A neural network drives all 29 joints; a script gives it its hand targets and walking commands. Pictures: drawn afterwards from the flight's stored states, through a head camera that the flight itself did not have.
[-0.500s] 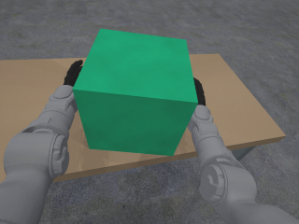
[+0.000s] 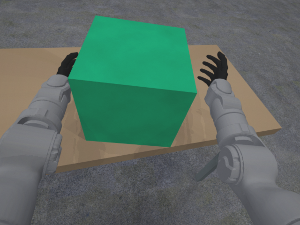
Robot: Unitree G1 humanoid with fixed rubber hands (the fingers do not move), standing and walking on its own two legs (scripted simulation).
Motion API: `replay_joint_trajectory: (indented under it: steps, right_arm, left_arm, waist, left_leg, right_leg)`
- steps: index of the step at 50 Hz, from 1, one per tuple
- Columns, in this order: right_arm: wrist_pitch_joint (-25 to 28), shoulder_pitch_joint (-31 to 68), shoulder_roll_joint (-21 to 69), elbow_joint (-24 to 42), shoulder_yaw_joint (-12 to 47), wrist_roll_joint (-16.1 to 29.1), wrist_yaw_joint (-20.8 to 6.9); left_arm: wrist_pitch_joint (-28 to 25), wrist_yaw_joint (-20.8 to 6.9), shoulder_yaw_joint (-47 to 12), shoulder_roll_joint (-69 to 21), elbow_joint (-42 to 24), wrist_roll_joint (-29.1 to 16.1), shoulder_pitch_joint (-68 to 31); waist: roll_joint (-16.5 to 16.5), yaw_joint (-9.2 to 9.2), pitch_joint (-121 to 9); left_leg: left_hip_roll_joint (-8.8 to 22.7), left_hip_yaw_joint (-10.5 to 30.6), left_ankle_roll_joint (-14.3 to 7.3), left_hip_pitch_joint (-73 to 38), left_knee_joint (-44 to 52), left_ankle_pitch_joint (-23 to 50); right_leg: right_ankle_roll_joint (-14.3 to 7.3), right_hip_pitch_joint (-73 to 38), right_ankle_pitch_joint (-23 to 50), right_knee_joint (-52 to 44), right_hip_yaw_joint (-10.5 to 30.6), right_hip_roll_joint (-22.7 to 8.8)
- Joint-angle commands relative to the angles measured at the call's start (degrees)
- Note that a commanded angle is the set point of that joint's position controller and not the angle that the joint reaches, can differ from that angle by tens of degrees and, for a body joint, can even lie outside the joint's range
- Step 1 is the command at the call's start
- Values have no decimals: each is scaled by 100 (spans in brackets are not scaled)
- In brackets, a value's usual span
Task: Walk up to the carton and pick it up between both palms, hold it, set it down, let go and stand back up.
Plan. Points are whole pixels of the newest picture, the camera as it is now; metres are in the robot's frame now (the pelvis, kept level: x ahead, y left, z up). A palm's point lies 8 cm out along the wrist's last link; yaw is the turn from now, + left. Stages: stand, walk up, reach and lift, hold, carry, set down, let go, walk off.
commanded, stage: set down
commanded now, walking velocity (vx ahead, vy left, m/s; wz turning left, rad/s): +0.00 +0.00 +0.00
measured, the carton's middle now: (134, 84) +0.49 -0.03 +0.09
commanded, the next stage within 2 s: none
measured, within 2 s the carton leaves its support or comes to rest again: neither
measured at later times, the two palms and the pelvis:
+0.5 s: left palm (56, 79) +0.48 +0.17 +0.13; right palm (221, 84) +0.40 -0.24 +0.17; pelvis -0.01 +0.00 +0.00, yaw +0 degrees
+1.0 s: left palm (54, 72) +0.47 +0.17 +0.16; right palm (227, 86) +0.38 -0.25 +0.18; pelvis -0.02 +0.00 +0.00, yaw +0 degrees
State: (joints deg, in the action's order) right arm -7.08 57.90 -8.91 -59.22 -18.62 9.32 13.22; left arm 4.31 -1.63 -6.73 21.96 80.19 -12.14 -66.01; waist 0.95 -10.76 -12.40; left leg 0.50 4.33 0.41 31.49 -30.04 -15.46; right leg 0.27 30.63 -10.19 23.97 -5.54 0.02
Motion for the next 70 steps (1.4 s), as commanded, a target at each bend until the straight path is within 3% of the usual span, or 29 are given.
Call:
replay_joint_trajectory:
  steps: [1, 4, 7, 8, 15, 24, 26, 28, 36, 37, 38, 48, 51, 57, 59, 61, 62, 64, 66, 67, 70]
  right_arm:
    - [57, 3488, -1199, 1066, 703, 403, -13]
    - [-8, 3375, -1279, 912, 717, 517, -46]
    - [-18, 3470, -1450, 1220, 678, 602, -57]
    - [-58, 3453, -1337, 975, 659, 573, -75]
    - [-64, 3736, -1580, 1612, 448, 527, -41]
    - [-235, 3925, -1562, 1876, 283, 445, 58]
    - [-254, 3857, -1582, 1966, 296, 482, 82]
    - [-312, 3937, -1573, 1884, 317, 521, 79]
    - [-422, 3783, -1532, 1753, 502, 576, 92]
    - [-423, 3822, -1536, 1858, 548, 585, 94]
    - [-428, 3761, -1482, 1826, 549, 595, 87]
    - [-365, 3432, -1465, 2390, 656, 620, 130]
    - [-348, 3296, -1375, 2207, 707, 586, 135]
    - [-255, 2957, -1424, 2855, 722, 598, 164]
    - [-250, 2857, -1356, 2659, 775, 568, 162]
    - [-233, 2705, -1348, 3043, 763, 618, 173]
    - [-240, 2747, -1301, 2863, 719, 547, 180]
    - [-233, 2525, -1312, 3206, 762, 574, 191]
    - [-247, 2462, -1234, 3105, 842, 560, 207]
    - [-265, 2399, -1229, 3164, 782, 525, 221]
    - [-325, 2367, -1175, 3422, 801, 538, 243]
  left_arm:
    - [-386, 18, -446, 1725, -1622, -1148, -4164]
    - [-384, -47, -540, 1743, -1221, -1218, -3933]
    - [-382, -64, -553, 1796, -1481, -1281, -3922]
    - [-399, -98, -610, 1705, -1132, -1303, -3929]
    - [-335, -69, -668, 1821, -1625, -1456, -4136]
    - [-131, -30, -597, 1928, -1952, -1499, -4406]
    - [-35, 5, -546, 1934, -2332, -1496, -4469]
    - [74, -9, -479, 1934, -2130, -1418, -4450]
    - [275, -80, -234, 2021, -2034, -1236, -4330]
    - [282, -87, -170, 2072, -2109, -1204, -4317]
    - [290, -99, -196, 2044, -2047, -1211, -4270]
    - [366, -171, 148, 2108, -2325, -1051, -3763]
    - [360, -220, 189, 2055, -2065, -957, -3657]
    - [411, -287, 339, 2041, -2506, -899, -3311]
    - [434, -333, 421, 2009, -2197, -828, -3214]
    - [462, -361, 504, 2022, -2453, -794, -3004]
    - [435, -369, 511, 2041, -2244, -791, -3101]
    - [473, -374, 549, 2043, -2544, -782, -2968]
    - [469, -406, 560, 2023, -2346, -747, -2847]
    - [489, -420, 587, 2075, -2404, -744, -2848]
    - [470, -432, 641, 2171, -2517, -789, -2768]
  waist:
    - [-751, -177, -4618]
    - [-720, -157, -4352]
    - [-808, -147, -4512]
    - [-775, -192, -4211]
    - [-943, -252, -4588]
    - [-1051, -324, -4697]
    - [-1132, -361, -4777]
    - [-1178, -286, -4647]
    - [-1166, -270, -4248]
    - [-1160, -175, -4319]
    - [-1114, -235, -4234]
    - [-968, -137, -4241]
    - [-967, -105, -3851]
    - [-1069, -83, -3951]
    - [-1018, -29, -3589]
    - [-1007, 33, -3720]
    - [-977, -4, -3568]
    - [-1016, 19, -3706]
    - [-960, 86, -3502]
    - [-930, 32, -3460]
    - [-913, 146, -3512]
  left_leg:
    - [-147, -441, 193, -1541, -112, 3978]
    - [-195, -454, 179, -1473, -128, 3738]
    - [-212, -467, 171, -1556, -111, 3794]
    - [-215, -460, 166, -1364, -101, 3466]
    - [-252, -459, 208, -1597, -140, 3535]
    - [-278, -465, 245, -1812, -137, 3423]
    - [-224, -426, 254, -2163, -122, 3815]
    - [-247, -463, 280, -2225, -187, 3821]
    - [-259, -460, 180, -2290, 23, 3738]
    - [-275, -495, 199, -2278, 14, 3727]
    - [-291, -478, 171, -2190, 57, 3654]
    - [-309, -465, 121, -2053, 103, 3607]
    - [-301, -427, 101, -1972, 151, 3363]
    - [-291, -412, 158, -2092, 142, 3514]
    - [-272, -401, 154, -2040, 158, 3341]
    - [-298, -432, 206, -2048, 151, 3321]
    - [-297, -414, 166, -1894, 200, 3088]
    - [-303, -411, 167, -1983, 223, 3079]
    - [-307, -411, 160, -1874, 266, 2823]
    - [-305, -400, 137, -1825, 304, 2681]
    - [-363, -439, 130, -1623, 390, 2313]
  right_leg:
    - [266, -2121, 3843, 702, 233, 120]
    - [194, -2142, 3711, 658, 221, 129]
    - [185, -2164, 3684, 639, 194, 157]
    - [169, -2069, 3430, 627, 188, 142]
    - [156, -2107, 3491, 662, 97, 198]
    - [140, -2143, 3540, 623, 68, 259]
    - [185, -1998, 3589, 584, 32, 300]
    - [139, -1945, 3526, 504, 26, 317]
    - [174, -2033, 3434, 408, 57, 295]
    - [169, -2147, 3500, 378, 82, 302]
    - [170, -2222, 3521, 381, 99, 279]
    - [194, -2538, 3684, 379, 233, 265]
    - [194, -2392, 3362, 326, 250, 243]
    - [185, -2541, 3452, 292, 297, 259]
    - [179, -2378, 3150, 243, 304, 246]
    - [142, -2652, 3331, 235, 337, 260]
    - [150, -2514, 3101, 244, 350, 226]
    - [171, -2662, 3157, 193, 358, 229]
    - [166, -2695, 3023, 185, 379, 211]
    - [176, -2727, 2909, 167, 393, 194]
    - [154, -3007, 2823, 162, 436, 168]
